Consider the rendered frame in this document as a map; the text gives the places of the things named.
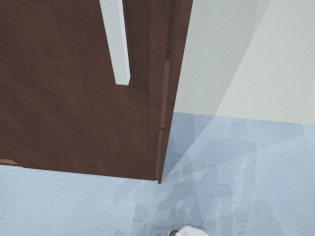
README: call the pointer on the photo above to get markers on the handle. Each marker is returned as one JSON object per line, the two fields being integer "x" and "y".
{"x": 113, "y": 19}

